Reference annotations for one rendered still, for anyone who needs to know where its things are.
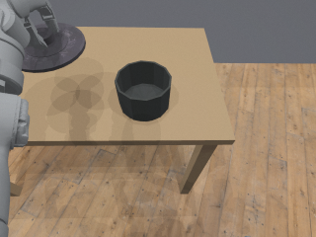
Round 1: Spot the lid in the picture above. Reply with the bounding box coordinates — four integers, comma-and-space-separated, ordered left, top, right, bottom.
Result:
22, 23, 86, 73

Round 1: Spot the robot left hand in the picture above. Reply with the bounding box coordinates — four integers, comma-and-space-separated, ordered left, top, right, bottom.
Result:
24, 0, 59, 50

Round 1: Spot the pot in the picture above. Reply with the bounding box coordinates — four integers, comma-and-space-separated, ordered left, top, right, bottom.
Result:
115, 60, 172, 121

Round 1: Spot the table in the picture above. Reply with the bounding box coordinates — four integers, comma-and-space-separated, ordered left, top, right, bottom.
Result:
10, 27, 236, 197

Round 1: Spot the robot left upper arm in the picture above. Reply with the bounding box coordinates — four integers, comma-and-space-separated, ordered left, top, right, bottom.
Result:
0, 92, 31, 237

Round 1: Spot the robot left forearm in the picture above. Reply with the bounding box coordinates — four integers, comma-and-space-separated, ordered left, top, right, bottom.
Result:
0, 0, 31, 96

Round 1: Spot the knob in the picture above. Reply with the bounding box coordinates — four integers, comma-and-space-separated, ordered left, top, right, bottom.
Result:
37, 27, 55, 45

